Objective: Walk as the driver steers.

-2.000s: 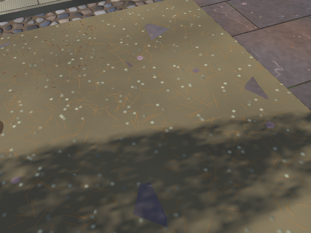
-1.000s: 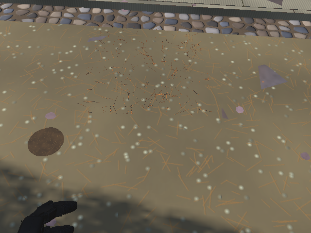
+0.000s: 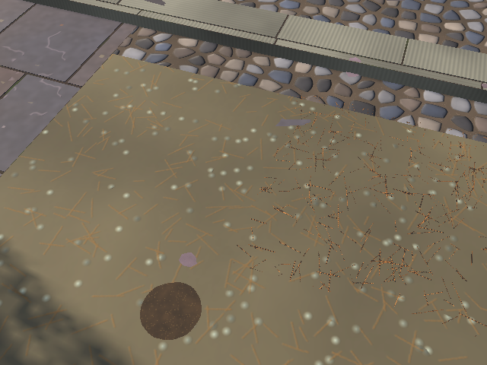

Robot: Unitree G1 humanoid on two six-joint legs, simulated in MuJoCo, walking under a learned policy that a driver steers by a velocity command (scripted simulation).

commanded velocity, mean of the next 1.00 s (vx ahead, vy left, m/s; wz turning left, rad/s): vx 0.01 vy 0.00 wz -0.52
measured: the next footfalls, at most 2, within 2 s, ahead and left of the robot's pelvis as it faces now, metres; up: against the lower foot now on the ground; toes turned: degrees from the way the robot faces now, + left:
right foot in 0.10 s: +0.06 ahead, -0.14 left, +0.00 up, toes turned -8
left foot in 0.58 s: +0.14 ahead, +0.08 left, +0.00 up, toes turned -26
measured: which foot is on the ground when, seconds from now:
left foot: down 0.00-0.12, up 0.14-0.56, down 0.58-1.00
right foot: up 0.00-0.08, down 0.10-0.58, up 0.60-0.96, down 0.98-1.00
